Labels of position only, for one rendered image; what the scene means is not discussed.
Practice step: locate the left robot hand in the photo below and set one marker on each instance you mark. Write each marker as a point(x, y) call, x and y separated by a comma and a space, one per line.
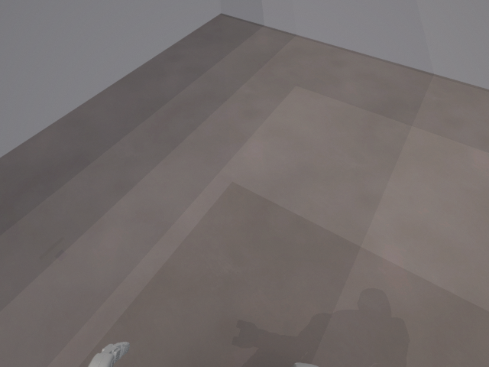
point(109, 355)

